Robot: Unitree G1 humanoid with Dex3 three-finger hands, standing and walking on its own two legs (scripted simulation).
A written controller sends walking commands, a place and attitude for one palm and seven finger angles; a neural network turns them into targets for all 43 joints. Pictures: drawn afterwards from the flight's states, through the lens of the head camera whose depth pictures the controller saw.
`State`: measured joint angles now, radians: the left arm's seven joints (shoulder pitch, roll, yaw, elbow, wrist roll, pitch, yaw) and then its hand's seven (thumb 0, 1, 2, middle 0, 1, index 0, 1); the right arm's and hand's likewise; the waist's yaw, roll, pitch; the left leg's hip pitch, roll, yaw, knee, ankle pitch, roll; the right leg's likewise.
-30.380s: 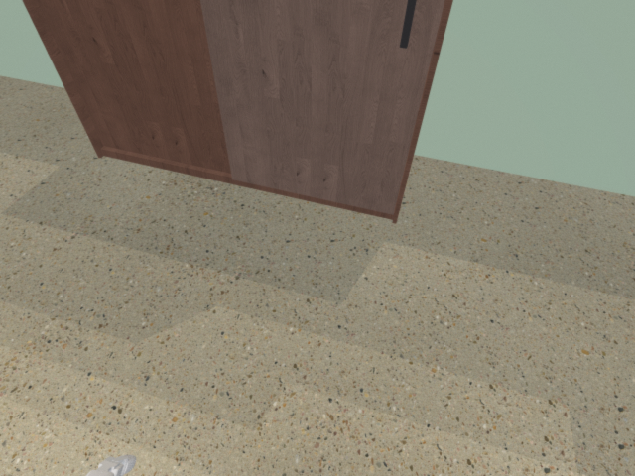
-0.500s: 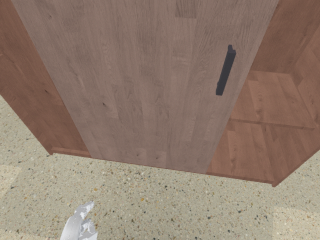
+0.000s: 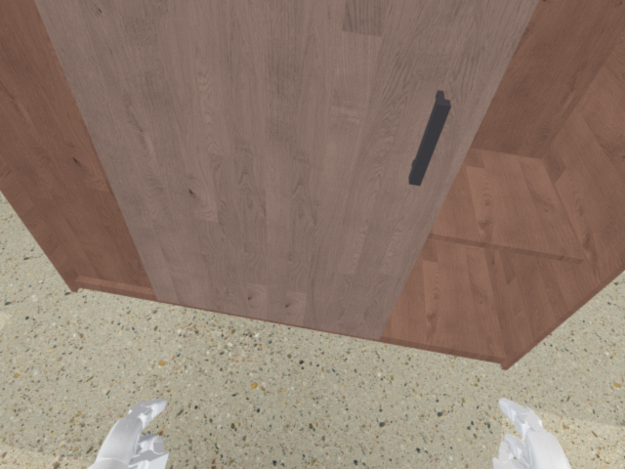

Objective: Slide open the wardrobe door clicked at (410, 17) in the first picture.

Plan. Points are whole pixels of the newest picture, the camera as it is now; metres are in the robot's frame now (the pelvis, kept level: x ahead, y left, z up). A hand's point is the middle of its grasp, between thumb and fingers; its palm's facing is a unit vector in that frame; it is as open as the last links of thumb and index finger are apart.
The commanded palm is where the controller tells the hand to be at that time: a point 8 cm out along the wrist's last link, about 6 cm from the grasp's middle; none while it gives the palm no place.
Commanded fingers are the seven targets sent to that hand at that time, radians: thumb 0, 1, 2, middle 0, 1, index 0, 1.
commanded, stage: let the arm hang, fingers relaxed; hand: right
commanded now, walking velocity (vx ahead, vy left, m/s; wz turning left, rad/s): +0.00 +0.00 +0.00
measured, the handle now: (427, 139) +0.64 -0.15 +0.10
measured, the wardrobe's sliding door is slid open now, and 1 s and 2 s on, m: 0.44 0.44 0.44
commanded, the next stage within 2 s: look to check the result in 0.92 s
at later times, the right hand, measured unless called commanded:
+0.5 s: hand out of the picture -0.03 -0.21 -0.16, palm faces +0.00 +0.96 -0.27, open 7.3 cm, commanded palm none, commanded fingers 0.00 -0.90 -0.90 0.20 0.30 0.20 0.30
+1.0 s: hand out of the picture +0.08 -0.21 -0.15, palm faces -0.03 +0.97 -0.25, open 7.3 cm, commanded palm none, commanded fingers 0.00 -0.90 -0.90 0.20 0.30 0.20 0.30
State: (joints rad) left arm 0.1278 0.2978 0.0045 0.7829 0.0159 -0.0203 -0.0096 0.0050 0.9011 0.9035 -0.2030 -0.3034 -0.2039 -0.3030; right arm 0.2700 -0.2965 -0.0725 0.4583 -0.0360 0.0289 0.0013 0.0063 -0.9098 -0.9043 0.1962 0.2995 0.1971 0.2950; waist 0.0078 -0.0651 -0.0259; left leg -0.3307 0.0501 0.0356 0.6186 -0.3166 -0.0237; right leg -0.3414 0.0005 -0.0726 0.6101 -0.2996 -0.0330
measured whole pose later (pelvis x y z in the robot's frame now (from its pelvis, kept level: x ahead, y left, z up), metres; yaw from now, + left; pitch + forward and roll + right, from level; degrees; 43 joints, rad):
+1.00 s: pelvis +0.01 +0.00 +0.02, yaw +0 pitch +0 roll +0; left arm 0.14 0.26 0.01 1.09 0.02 -0.01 0.02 0.00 0.90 0.90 -0.20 -0.30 -0.20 -0.30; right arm 0.13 -0.25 0.00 1.10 -0.02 -0.02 0.00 0.00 -0.91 -0.90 0.20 0.30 0.20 0.30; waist 0.00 0.00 0.04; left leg -0.17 0.04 0.05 0.39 -0.21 -0.02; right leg -0.19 0.00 -0.07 0.39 -0.21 -0.03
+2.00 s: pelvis +0.03 +0.03 +0.02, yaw +0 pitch -1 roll +0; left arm 0.11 0.32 0.00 1.12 0.01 0.00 0.01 0.00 0.90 0.90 -0.20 -0.30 -0.20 -0.30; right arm 0.10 -0.32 0.00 1.13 -0.02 -0.02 0.00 0.01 -0.91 -0.90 0.20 0.30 0.20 0.30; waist 0.01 -0.01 0.05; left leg -0.08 0.00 0.06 0.29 -0.20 0.01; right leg -0.10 -0.03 -0.05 0.30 -0.19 0.01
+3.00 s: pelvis +0.02 +0.02 +0.02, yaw +0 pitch -1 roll +0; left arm 0.12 0.33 0.00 1.13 0.01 0.00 0.01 0.00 0.90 0.90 -0.20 -0.30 -0.20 -0.30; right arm 0.10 -0.33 0.00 1.14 -0.02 -0.02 0.01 0.01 -0.91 -0.90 0.20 0.30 0.20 0.30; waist 0.00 0.00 0.05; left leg -0.08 0.00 0.05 0.28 -0.18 0.01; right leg -0.10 -0.03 -0.06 0.29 -0.17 0.01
